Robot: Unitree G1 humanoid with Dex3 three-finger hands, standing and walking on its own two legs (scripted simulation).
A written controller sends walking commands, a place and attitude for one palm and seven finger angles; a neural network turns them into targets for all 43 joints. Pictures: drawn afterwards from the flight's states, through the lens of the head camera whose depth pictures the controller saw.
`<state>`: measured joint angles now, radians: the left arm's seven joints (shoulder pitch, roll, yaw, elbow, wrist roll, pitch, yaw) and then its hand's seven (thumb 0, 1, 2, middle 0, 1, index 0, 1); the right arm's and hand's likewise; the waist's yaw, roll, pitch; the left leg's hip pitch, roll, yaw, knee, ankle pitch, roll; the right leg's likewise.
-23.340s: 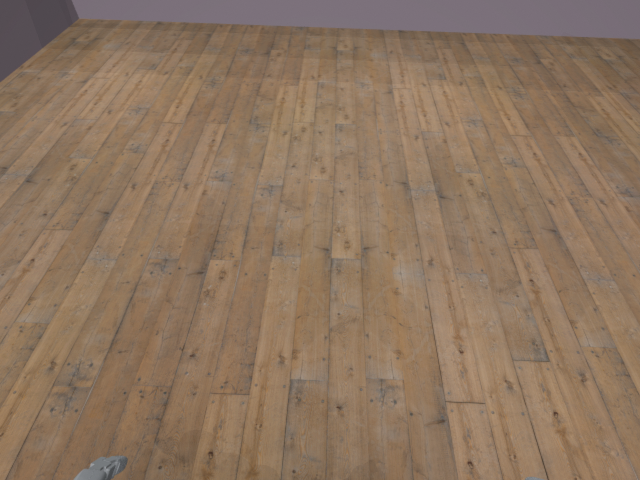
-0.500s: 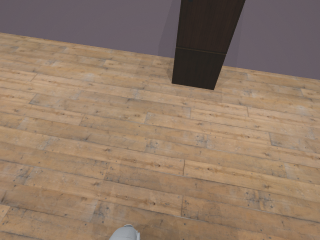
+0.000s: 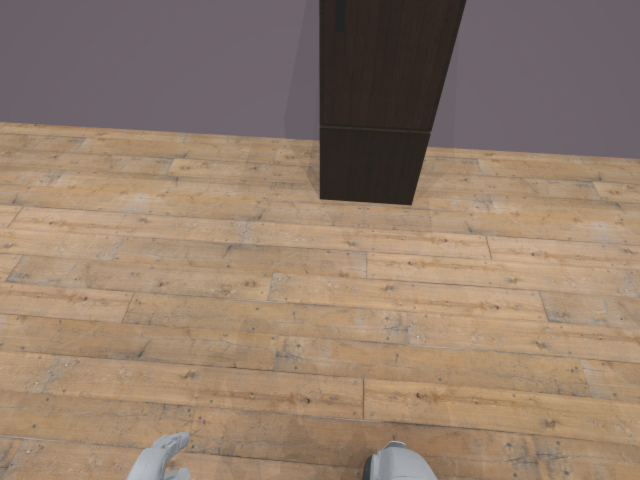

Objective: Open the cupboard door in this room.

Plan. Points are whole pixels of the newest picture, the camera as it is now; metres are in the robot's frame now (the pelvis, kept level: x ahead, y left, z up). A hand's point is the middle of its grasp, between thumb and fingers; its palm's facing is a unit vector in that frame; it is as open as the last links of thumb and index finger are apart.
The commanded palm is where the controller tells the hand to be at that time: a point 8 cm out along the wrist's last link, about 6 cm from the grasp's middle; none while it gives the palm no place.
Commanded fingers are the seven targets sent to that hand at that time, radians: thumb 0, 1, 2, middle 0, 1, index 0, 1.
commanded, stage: stand and wait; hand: left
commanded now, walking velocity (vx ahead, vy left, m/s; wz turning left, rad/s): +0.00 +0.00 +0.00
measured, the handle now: out of the picture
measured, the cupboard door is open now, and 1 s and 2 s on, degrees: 0 0 0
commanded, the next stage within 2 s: look at it before walking up in 1.02 s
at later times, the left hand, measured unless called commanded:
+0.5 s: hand out of the picture +0.14 +0.15 -0.18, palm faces +0.11 -0.98 -0.17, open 7.3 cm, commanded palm none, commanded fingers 0.00 0.90 0.90 -0.20 -0.30 -0.20 -0.30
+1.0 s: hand (208, 462) +0.17 +0.17 -0.17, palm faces +0.04 -0.98 -0.19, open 7.4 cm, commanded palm none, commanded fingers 0.00 0.90 0.90 -0.20 -0.30 -0.20 -0.30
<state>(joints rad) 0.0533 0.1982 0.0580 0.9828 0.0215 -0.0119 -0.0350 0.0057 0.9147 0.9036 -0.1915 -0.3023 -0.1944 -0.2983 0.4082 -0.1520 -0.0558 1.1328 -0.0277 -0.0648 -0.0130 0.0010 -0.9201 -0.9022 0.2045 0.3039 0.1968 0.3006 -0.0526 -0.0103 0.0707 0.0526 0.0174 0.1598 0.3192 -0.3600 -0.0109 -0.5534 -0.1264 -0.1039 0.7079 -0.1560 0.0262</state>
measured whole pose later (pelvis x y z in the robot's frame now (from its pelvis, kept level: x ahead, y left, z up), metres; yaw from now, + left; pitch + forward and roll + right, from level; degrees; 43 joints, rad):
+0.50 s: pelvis +0.14 -0.03 +0.00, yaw +2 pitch -2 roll -1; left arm 0.25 0.17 0.03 1.14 0.01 -0.01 0.02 0.00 0.92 0.90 -0.20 -0.30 -0.20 -0.30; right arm 0.15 -0.16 -0.02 1.08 -0.02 -0.03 -0.02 0.00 -0.92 -0.90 0.20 0.30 0.19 0.30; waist 0.04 0.00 0.04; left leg -0.26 0.07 0.07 0.53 -0.22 -0.01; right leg -0.19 -0.03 -0.18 0.50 -0.26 -0.02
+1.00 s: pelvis +0.19 +0.00 +0.01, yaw +0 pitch -1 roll +0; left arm 0.28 0.15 0.00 1.15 0.00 -0.02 0.04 0.00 0.91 0.90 -0.19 -0.30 -0.20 -0.30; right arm 0.28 -0.14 0.00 1.17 -0.01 -0.02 -0.03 0.00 -0.92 -0.90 0.20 0.30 0.20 0.30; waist 0.00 -0.01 0.05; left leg -0.14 0.01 0.13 0.38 -0.22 0.02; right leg -0.10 -0.07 -0.13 0.38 -0.26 0.02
